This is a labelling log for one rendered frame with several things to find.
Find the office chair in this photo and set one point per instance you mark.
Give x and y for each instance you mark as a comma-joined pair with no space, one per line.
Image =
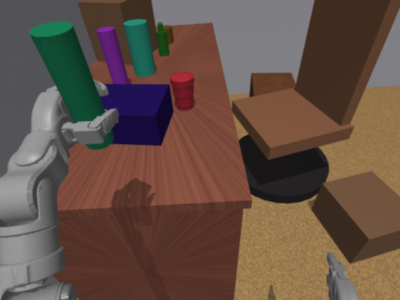
285,128

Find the desk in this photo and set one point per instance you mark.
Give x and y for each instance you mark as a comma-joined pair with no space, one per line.
141,222

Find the right robot hand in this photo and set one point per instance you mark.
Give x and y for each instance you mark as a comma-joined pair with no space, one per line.
340,288

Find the left robot hand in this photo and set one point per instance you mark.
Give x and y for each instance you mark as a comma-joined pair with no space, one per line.
51,114

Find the left robot arm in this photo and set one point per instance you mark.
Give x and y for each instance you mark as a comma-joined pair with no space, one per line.
30,250

